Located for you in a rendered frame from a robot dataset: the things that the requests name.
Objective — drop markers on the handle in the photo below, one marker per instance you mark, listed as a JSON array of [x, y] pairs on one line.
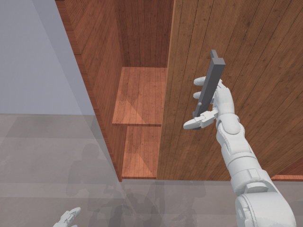
[[213, 76]]

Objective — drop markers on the left robot hand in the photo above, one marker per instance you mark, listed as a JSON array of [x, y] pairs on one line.
[[68, 217]]

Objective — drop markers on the right robot forearm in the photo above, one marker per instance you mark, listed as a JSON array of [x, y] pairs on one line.
[[246, 173]]

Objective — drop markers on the right robot hand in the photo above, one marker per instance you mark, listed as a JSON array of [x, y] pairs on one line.
[[223, 101]]

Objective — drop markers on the wardrobe door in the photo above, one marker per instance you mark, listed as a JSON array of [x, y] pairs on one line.
[[294, 169], [261, 42]]

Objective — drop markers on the right robot upper arm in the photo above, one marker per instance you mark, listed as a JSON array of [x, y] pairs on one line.
[[263, 209]]

